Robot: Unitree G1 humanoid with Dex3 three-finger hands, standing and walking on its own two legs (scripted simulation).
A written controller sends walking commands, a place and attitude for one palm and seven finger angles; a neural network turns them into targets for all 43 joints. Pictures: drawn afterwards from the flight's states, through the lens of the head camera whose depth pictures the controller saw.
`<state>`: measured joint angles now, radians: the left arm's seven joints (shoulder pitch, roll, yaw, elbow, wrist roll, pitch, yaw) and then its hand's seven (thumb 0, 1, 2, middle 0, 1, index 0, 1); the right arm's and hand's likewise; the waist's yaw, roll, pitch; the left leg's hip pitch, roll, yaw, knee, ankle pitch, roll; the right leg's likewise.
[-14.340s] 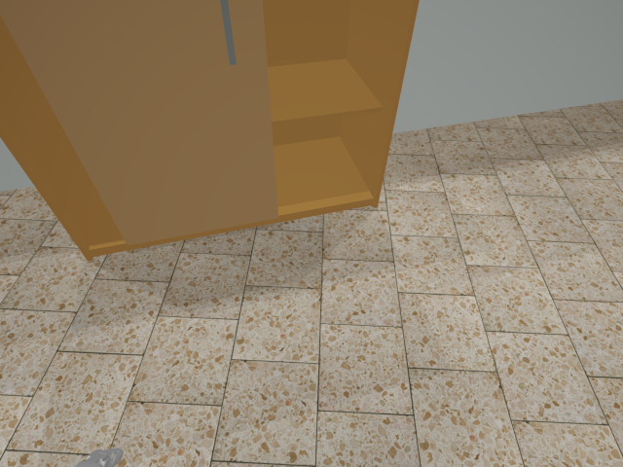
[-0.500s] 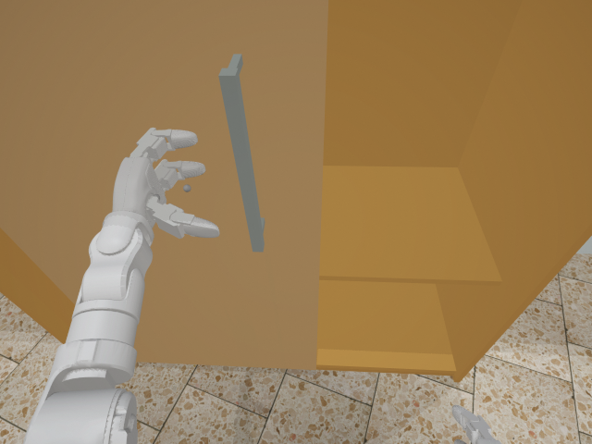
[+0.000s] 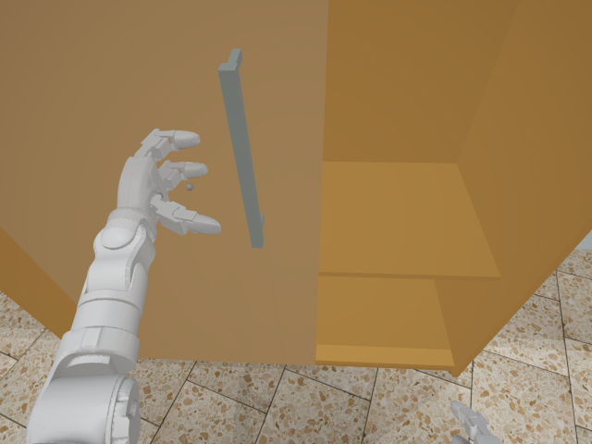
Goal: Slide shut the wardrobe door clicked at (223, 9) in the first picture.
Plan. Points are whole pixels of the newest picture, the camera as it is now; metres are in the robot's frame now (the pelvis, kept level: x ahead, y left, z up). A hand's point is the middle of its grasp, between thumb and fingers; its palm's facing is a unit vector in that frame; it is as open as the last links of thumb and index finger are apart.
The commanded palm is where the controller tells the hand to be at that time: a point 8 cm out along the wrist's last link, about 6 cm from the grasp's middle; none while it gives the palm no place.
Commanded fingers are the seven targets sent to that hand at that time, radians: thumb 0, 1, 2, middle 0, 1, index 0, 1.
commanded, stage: move the hooked fingers beside the handle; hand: left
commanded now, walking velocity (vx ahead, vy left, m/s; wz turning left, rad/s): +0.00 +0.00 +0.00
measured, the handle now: (248, 165) +0.46 +0.09 +0.15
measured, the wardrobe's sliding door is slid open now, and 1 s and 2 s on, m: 0.46 0.45 0.45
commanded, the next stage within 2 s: feel for the door with the fingertips in 0.12 s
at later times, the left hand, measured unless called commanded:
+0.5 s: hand (207, 185) +0.41 +0.14 +0.15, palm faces -0.01 -1.00 -0.01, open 14.0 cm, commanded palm +0.39 +0.18 +0.15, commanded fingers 0.00 -0.50 0.30 -0.30 -1.20 -0.30 -1.20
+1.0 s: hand (217, 181) +0.42 +0.13 +0.15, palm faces +0.00 -1.00 -0.02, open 13.7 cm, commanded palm +0.39 +0.17 +0.15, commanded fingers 0.00 -0.50 0.30 -0.30 -1.20 -0.30 -1.20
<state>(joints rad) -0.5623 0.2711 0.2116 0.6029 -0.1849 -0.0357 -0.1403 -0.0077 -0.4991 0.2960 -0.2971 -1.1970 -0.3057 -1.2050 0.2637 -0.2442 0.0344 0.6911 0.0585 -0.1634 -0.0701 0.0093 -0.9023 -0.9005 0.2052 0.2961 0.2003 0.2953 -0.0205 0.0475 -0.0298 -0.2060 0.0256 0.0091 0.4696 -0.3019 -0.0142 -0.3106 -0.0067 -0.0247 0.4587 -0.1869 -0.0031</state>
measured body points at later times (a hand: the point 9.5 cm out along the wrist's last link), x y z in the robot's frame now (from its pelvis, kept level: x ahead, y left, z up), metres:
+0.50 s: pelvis +0.01 +0.01 +0.00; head +0.03 +0.00 +0.45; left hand +0.41 +0.19 +0.15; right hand +0.14 -0.23 -0.11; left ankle -0.04 +0.13 -0.74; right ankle +0.03 -0.12 -0.74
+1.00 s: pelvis +0.00 +0.00 +0.00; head +0.01 -0.01 +0.45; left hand +0.41 +0.18 +0.15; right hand +0.13 -0.23 -0.11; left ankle -0.04 +0.13 -0.74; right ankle +0.03 -0.12 -0.74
